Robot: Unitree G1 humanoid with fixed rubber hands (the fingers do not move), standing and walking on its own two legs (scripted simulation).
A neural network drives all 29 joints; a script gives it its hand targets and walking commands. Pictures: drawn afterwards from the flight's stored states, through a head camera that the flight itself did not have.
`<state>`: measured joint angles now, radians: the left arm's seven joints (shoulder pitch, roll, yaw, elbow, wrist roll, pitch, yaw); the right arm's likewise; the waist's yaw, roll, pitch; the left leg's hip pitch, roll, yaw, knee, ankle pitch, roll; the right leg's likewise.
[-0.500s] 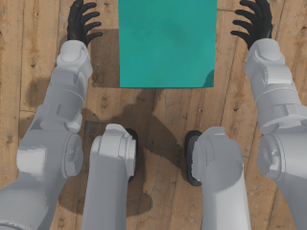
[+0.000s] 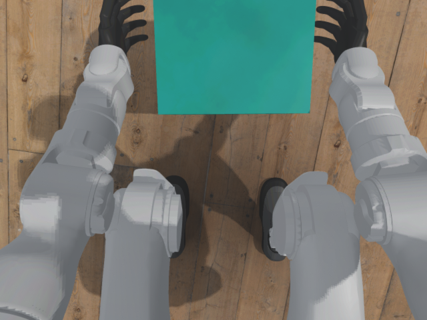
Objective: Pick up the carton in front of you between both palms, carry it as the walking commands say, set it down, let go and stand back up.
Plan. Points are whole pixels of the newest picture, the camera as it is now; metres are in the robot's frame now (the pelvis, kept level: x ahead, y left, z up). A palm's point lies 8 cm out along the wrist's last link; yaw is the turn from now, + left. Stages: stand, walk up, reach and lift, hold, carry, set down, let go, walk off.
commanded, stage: reach and lift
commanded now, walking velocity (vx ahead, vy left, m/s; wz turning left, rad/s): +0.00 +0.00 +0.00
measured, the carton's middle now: (229, 57) +0.51 +0.00 -0.25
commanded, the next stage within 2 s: none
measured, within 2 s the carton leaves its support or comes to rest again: leaves its support in 0.50 s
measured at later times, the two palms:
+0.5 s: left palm (130, 37) +0.52 +0.15 -0.17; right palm (332, 39) +0.52 -0.15 -0.17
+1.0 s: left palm (47, 13) +0.48 +0.15 +0.03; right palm out of the picture +0.48 -0.15 +0.03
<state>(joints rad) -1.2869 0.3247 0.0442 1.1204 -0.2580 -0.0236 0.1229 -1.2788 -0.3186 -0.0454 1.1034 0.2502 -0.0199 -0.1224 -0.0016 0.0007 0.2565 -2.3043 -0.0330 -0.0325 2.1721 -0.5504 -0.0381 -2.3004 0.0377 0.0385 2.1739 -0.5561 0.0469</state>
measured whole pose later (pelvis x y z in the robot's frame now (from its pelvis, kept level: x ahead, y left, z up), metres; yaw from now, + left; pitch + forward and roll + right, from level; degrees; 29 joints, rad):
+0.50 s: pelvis -0.01 +0.00 +0.00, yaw +0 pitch +38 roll +0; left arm -1.38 0.26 0.08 1.17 -0.21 0.03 0.18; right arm -1.37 -0.25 -0.09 1.15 0.20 0.04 -0.17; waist 0.00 0.00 0.27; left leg -2.30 -0.06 -0.04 2.18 -0.53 -0.05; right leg -2.29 0.06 0.04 2.18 -0.54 0.05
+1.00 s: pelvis +0.00 +0.00 +0.10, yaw +0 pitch +41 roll +0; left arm -1.03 0.03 0.44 0.82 0.16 0.28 0.07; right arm -1.02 -0.02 -0.45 0.79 -0.17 0.29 -0.06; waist 0.00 0.00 -0.15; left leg -2.06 -0.12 -0.08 1.85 -0.50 -0.07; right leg -2.06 0.12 0.09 1.85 -0.51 0.07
